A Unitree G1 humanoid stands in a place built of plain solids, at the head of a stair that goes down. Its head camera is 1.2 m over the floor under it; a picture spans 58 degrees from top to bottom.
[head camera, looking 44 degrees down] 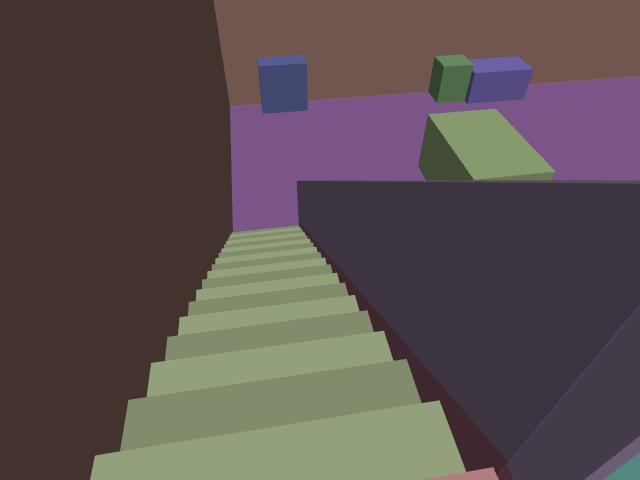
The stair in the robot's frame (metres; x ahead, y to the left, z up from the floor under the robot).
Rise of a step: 0.20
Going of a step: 0.28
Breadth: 1.11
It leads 9 degrees to the left of straight ahead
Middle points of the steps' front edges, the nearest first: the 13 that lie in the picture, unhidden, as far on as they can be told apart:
0.59 0.14 -0.20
0.86 0.19 -0.40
1.14 0.23 -0.60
1.41 0.28 -0.80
1.69 0.32 -1.00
1.96 0.37 -1.20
2.24 0.41 -1.40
2.51 0.45 -1.61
2.79 0.50 -1.81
3.06 0.54 -2.01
3.33 0.59 -2.21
3.61 0.63 -2.41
3.88 0.68 -2.61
